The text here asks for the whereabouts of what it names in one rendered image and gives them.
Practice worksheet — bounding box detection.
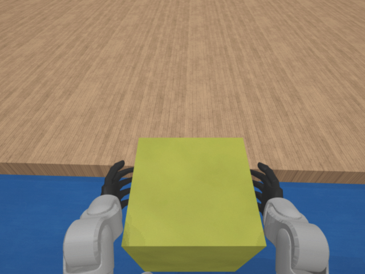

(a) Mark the robot right hand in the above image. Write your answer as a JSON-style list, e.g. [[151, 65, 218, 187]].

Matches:
[[250, 162, 283, 216]]

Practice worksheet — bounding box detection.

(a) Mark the left robot forearm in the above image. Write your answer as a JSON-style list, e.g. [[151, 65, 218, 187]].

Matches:
[[63, 195, 123, 274]]

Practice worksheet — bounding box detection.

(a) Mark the carton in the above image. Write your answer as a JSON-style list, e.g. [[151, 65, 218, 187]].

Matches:
[[121, 138, 266, 272]]

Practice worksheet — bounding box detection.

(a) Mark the robot left hand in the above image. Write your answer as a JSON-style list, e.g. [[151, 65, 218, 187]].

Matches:
[[101, 160, 134, 209]]

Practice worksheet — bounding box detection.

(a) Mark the right robot forearm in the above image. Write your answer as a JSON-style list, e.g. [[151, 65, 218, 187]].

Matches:
[[263, 198, 330, 274]]

